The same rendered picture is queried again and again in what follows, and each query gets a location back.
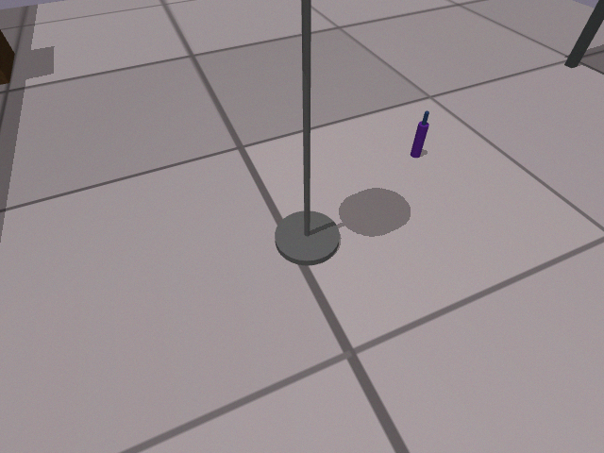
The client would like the bottle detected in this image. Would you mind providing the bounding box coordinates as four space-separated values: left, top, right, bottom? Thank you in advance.
411 111 429 158

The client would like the floor lamp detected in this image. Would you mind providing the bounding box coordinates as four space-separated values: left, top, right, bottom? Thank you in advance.
275 0 340 266

